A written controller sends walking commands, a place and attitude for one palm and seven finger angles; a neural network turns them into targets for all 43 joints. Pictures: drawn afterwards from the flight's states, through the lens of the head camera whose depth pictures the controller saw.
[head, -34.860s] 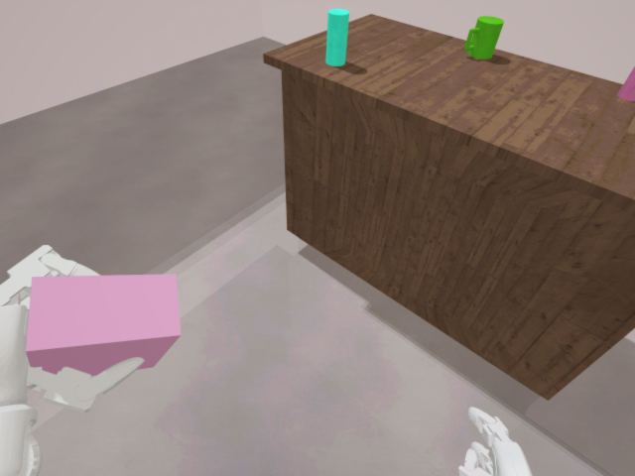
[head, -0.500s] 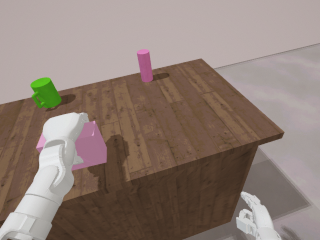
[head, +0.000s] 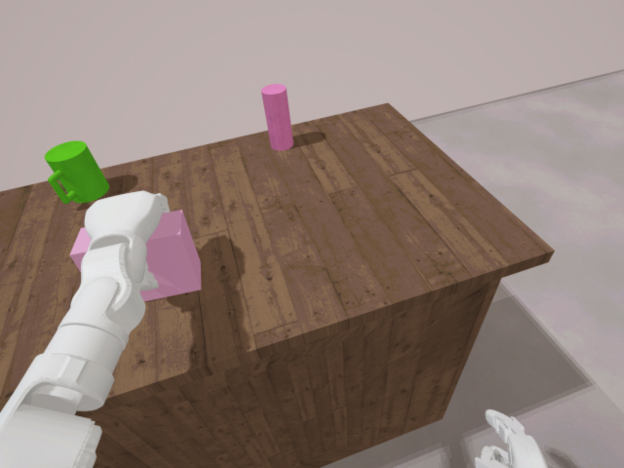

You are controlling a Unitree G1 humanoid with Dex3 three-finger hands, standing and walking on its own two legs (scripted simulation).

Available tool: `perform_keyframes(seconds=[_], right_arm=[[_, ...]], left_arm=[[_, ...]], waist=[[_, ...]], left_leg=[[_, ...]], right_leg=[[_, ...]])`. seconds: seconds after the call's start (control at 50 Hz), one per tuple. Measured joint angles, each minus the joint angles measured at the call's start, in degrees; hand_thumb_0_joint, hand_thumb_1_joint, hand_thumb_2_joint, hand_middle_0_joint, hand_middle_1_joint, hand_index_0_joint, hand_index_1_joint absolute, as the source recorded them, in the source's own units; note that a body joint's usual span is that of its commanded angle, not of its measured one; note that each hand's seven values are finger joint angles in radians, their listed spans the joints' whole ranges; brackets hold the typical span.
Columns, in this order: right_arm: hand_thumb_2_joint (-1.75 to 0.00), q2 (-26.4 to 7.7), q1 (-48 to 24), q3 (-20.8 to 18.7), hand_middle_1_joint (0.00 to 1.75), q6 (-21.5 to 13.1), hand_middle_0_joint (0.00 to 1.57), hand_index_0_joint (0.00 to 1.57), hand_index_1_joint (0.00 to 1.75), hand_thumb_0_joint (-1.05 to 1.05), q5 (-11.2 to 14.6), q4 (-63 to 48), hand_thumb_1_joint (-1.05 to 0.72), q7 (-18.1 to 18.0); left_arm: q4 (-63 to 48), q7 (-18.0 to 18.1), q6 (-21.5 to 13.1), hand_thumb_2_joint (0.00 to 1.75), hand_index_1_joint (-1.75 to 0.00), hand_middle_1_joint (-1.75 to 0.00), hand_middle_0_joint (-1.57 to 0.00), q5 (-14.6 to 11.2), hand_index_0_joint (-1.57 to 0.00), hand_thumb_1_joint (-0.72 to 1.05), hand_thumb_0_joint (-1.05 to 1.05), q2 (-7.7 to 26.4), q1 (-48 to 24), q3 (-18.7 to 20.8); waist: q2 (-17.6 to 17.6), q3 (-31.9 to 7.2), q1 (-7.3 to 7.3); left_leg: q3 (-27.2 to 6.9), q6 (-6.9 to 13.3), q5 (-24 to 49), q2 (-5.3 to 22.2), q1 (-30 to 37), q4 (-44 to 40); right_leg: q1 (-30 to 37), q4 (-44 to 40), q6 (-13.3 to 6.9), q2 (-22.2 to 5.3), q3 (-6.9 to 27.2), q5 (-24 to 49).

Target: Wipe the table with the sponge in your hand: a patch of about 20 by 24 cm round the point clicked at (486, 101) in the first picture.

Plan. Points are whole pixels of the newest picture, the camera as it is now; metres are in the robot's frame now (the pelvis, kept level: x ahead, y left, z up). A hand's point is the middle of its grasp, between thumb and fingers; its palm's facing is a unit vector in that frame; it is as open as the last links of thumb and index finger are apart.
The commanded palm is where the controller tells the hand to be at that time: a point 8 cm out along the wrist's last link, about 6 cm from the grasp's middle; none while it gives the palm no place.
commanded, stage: wipe forward along the middle lane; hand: left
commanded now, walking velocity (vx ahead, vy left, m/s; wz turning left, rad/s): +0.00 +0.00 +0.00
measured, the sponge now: (147, 268) +0.35 +0.28 +0.09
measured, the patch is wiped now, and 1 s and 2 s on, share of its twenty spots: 0.95 0.95 0.95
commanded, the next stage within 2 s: slide back across to the first lane in 0.76 s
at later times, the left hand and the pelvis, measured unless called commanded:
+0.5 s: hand (141, 223) +0.41 +0.30 +0.12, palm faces -0.08 -0.01 -1.00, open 10.0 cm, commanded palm +0.40 +0.30 +0.15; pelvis +0.00 +0.02 +0.00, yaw +0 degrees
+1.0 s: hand (139, 203) +0.45 +0.33 +0.12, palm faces -0.10 -0.01 -1.00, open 10.0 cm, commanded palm +0.43 +0.33 +0.17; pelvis +0.02 +0.03 +0.00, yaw -2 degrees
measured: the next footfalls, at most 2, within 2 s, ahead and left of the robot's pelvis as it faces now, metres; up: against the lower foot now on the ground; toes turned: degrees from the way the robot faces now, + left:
none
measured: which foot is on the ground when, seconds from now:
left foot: down 0.00-1.00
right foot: down 0.00-1.00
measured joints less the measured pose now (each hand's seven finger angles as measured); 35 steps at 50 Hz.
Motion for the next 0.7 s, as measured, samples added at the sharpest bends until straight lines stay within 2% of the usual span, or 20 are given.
perform_keyframes(seconds=[0.34,0.7], right_arm=[[-0.89,-0.42,4.00,-0.81,0.30,1.97,0.20,0.20,0.30,0.01,0.09,0.21,-0.90,0.61],[-0.89,-0.06,5.84,-0.99,0.30,2.20,0.20,0.20,0.30,0.01,-0.29,0.51,-0.90,0.89]], left_arm=[[11.70,1.28,-4.00,1.05,-1.33,-1.33,-0.75,1.51,-0.77,-0.50,0.00,1.33,-7.91,1.90],[23.37,2.59,-7.13,1.05,-1.33,-1.32,-0.75,3.40,-0.77,-0.51,0.01,3.91,-16.79,3.80]], waist=[[-0.74,-1.11,-1.95],[-1.79,-1.54,-4.18]], left_leg=[[0.39,0.31,-0.33,-0.21,-3.56,1.32],[0.89,0.89,-0.67,-0.40,-7.15,2.21]], right_leg=[[-3.17,0.25,0.78,-0.23,0.45,0.33],[-6.33,-0.07,1.59,-0.46,0.99,0.77]])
